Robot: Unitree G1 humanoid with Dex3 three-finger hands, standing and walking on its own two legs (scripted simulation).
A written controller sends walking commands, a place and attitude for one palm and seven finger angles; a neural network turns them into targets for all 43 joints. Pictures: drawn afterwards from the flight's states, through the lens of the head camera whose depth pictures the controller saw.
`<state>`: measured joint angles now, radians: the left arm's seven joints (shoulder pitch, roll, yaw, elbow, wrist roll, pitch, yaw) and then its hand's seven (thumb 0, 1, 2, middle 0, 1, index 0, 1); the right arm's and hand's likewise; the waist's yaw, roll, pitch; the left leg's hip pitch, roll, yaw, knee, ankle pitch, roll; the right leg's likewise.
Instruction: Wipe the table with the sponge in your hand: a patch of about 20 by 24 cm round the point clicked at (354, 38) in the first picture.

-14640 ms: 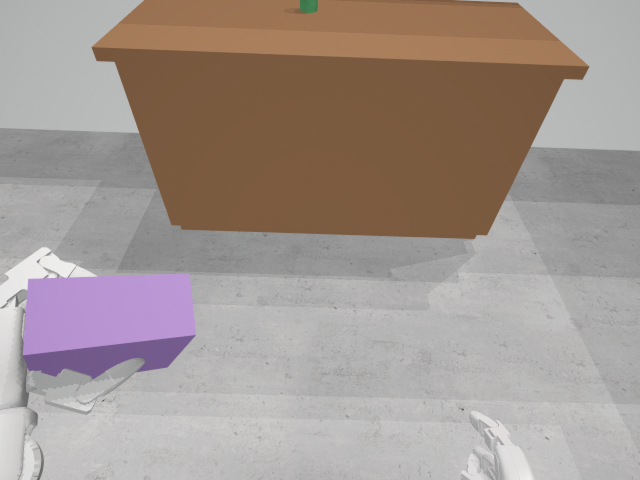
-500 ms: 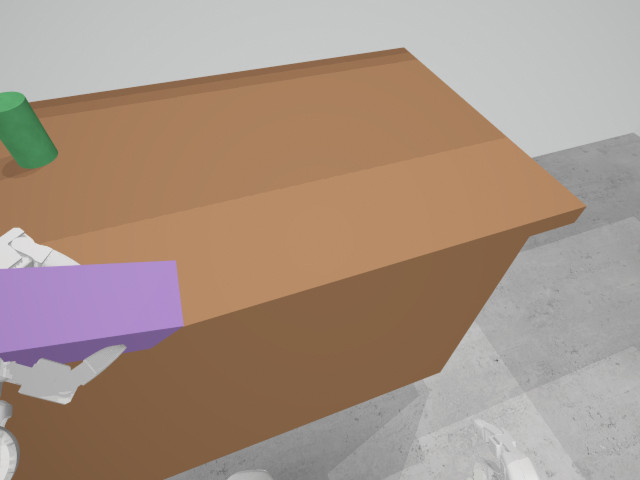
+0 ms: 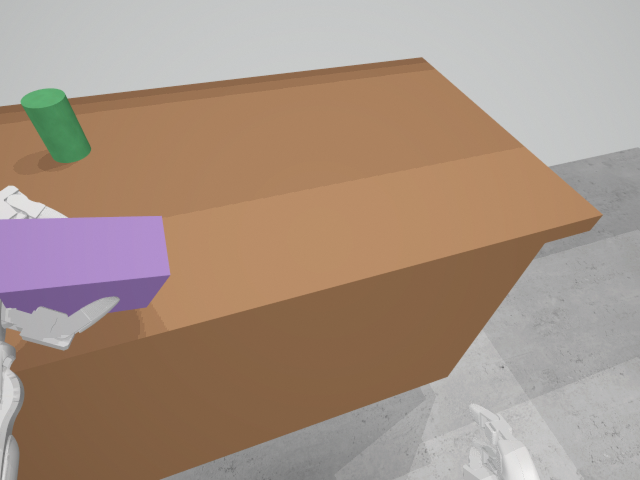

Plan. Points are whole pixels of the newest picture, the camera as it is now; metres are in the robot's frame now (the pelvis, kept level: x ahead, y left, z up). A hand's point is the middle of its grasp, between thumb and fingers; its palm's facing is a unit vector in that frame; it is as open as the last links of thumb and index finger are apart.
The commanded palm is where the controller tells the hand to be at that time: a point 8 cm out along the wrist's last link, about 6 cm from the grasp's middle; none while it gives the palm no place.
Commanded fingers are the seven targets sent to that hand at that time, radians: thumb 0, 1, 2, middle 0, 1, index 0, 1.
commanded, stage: come to a stop and stand still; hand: left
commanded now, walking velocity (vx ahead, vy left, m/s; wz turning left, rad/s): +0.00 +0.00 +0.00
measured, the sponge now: (110, 270) +0.25 +0.26 +0.16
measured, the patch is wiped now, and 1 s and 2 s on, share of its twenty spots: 0.00 0.00 0.00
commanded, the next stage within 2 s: look again from close up in 0.68 s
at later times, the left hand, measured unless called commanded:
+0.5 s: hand (77, 267) +0.25 +0.29 +0.16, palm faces +0.38 -0.86 -0.35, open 9.8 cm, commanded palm +0.19 +0.32 +0.18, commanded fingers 0.00 0.10 1.30 -1.20 -1.60 -1.20 -1.60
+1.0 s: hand (75, 267) +0.25 +0.29 +0.16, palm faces +0.40 -0.84 -0.37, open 9.8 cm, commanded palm +0.19 +0.32 +0.18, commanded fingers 0.00 0.10 1.30 -1.20 -1.60 -1.20 -1.60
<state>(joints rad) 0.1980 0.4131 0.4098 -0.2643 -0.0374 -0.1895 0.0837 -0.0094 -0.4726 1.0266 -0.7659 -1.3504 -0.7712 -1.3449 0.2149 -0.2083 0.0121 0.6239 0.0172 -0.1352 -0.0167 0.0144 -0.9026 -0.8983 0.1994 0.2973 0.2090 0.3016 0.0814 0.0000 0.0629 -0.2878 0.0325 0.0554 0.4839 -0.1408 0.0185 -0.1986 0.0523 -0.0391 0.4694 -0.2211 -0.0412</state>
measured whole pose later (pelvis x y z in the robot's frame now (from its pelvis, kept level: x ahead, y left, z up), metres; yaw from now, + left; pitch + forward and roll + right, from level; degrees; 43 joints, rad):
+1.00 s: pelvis +0.04 +0.04 +0.01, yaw +1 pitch -1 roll -2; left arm 0.43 0.36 0.34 -0.46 -0.03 -0.19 0.11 -0.01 -0.47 1.03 -0.76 -1.35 -0.77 -1.35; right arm 0.20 -0.21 0.02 0.58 0.02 -0.11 -0.03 0.01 -0.90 -0.90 0.20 0.30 0.21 0.30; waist 0.03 -0.01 0.05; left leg -0.25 -0.03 0.06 0.44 -0.18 0.07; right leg -0.13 0.00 -0.03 0.38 -0.23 0.02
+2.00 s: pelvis +0.03 -0.03 -0.01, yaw +1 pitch -3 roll +1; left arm 0.23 0.67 0.36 -0.38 0.20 0.21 -0.05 -0.01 -0.47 1.03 -0.76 -1.35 -0.77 -1.35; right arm 0.15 -0.29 0.02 0.62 0.04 -0.02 -0.11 0.02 -0.90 -0.90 0.20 0.30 0.21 0.30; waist 0.08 0.10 0.01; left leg -0.29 0.03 0.02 0.60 -0.25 -0.03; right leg -0.21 0.06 -0.06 0.62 -0.36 -0.08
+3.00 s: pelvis -0.01 +0.00 +0.00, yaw +2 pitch -6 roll +0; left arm -0.09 0.68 0.04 -0.39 0.73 0.50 -0.19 -0.01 -0.47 1.04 -0.76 -1.35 -0.77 -1.35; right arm -0.06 -0.26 0.10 0.65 0.07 0.02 -0.08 0.02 -0.90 -0.90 0.20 0.30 0.21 0.30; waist 0.17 0.13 0.04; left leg -0.22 -0.02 0.03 0.45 -0.12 0.02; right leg -0.16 0.01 -0.06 0.51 -0.25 -0.04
